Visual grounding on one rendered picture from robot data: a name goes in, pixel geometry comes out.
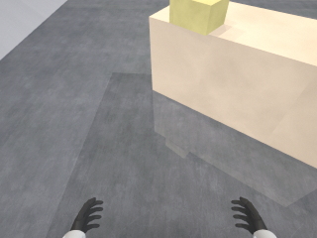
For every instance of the right robot hand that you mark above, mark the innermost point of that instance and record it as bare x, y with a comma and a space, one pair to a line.
255, 222

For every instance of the carton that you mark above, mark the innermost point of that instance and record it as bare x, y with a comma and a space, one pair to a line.
199, 16

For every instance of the pedestal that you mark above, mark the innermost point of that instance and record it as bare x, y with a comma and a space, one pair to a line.
257, 73

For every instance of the left robot hand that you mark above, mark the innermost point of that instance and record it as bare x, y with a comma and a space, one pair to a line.
83, 218

